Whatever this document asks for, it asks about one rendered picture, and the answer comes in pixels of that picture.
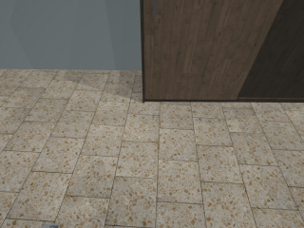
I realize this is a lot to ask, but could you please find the wardrobe door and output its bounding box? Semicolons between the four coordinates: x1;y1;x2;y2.
143;0;283;100
237;0;304;98

